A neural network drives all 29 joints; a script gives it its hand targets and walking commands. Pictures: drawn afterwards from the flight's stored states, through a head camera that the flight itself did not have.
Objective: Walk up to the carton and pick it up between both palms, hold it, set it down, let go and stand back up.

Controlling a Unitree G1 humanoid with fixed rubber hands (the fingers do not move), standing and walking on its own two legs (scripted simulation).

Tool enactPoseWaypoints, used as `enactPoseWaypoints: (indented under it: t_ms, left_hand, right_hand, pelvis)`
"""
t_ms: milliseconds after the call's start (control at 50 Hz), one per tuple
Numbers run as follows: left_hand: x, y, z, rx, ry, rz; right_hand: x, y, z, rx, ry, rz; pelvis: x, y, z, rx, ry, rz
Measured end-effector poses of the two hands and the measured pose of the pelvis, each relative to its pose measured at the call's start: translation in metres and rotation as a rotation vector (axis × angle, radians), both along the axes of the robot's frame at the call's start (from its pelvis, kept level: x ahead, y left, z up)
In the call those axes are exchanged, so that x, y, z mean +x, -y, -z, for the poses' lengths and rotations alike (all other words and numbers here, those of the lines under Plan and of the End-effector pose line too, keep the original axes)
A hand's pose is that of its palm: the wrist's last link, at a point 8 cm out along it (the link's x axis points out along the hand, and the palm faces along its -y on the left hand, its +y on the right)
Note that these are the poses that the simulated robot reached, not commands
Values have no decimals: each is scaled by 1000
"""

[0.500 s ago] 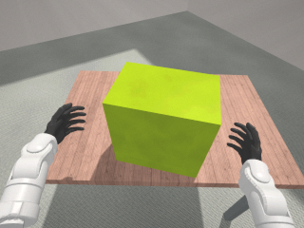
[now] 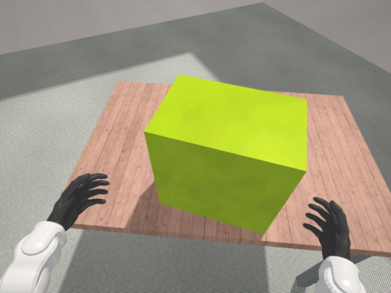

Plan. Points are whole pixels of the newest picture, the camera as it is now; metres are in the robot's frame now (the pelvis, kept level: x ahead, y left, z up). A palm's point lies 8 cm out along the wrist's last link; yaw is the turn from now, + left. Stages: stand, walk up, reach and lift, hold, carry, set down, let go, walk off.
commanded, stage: set down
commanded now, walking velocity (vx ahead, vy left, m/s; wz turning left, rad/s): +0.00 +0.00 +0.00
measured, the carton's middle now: (223, 158) +0.40 -0.04 +0.01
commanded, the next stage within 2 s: none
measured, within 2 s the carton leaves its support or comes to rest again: neither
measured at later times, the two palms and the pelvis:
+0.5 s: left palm (59, 250) +0.18 +0.28 +0.01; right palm (325, 271) +0.16 -0.21 -0.01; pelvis +0.00 +0.00 +0.00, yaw +1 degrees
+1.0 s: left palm (69, 263) +0.17 +0.26 -0.02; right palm (325, 276) +0.16 -0.22 -0.03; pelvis -0.01 -0.01 +0.00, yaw +1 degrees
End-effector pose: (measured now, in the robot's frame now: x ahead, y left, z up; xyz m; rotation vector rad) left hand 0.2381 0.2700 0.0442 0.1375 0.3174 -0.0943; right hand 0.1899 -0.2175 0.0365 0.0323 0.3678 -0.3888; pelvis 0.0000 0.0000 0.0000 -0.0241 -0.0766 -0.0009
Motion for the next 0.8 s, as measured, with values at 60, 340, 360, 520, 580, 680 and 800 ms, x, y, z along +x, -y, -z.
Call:
enactPoseWaypoints:
  t_ms: [60, 340, 360, 520, 580, 680, 800]
  left_hand:
    - [-6, -3, 5, -1, 0, -5]
    - [-29, -12, 20, 19, -10, -13]
    - [-32, -11, 21, 19, -10, -13]
    - [-58, -8, 39, 1, -52, -34]
    - [-65, -9, 44, 5, -53, -50]
    - [-73, -9, 50, -2, -65, -66]
    - [-72, -7, 53, 5, -84, -79]
  right_hand:
    - [-3, -2, 6, -3, -5, 2]
    - [-10, -9, 30, 13, 8, 12]
    - [-12, -10, 31, 14, 13, 11]
    - [-30, -6, 43, -5, -8, 3]
    - [-34, -4, 47, -6, -13, -5]
    - [-36, -4, 53, -4, -14, -19]
    - [-30, -5, 59, 3, -32, -47]
  pelvis:
    - [1, -1, 1, -1, -4, -3]
    - [7, -5, 3, -9, -5, -7]
    - [7, -5, 4, -9, -3, -8]
    - [2, -3, 5, -9, 10, -11]
    - [-1, -2, 5, -7, 12, -10]
    - [-6, 0, 6, -4, 16, -14]
    - [-12, 2, 6, 0, 26, -13]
